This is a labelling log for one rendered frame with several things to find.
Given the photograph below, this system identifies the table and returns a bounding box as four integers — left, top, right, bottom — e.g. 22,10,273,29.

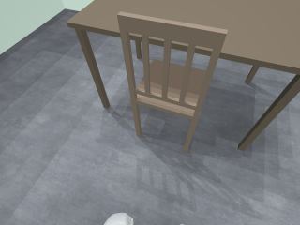
67,0,300,151

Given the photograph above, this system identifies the chair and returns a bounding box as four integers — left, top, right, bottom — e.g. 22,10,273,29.
117,11,228,153

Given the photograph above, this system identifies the robot left thigh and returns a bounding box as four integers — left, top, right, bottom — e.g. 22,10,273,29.
104,213,134,225

